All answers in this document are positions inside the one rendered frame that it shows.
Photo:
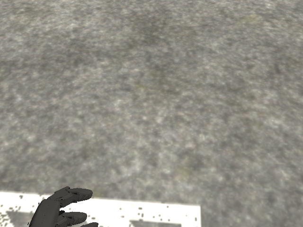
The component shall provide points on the robot left hand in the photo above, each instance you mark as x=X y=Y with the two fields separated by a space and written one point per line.
x=48 y=212

